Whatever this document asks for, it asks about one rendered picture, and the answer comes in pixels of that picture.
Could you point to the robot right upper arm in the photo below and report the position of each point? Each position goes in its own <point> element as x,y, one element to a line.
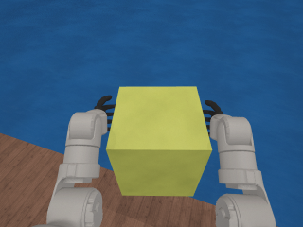
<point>243,210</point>

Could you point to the robot left hand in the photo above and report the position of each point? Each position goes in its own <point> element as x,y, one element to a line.
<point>100,106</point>

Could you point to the robot left upper arm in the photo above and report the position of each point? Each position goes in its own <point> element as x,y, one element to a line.
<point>75,207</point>

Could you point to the carton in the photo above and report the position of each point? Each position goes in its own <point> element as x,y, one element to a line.
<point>158,143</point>

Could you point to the left robot forearm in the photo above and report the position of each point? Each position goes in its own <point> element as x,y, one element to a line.
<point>83,141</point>

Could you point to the robot right hand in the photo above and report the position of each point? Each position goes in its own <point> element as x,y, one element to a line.
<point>215,107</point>

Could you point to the right robot forearm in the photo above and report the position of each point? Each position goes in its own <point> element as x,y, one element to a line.
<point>238,165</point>

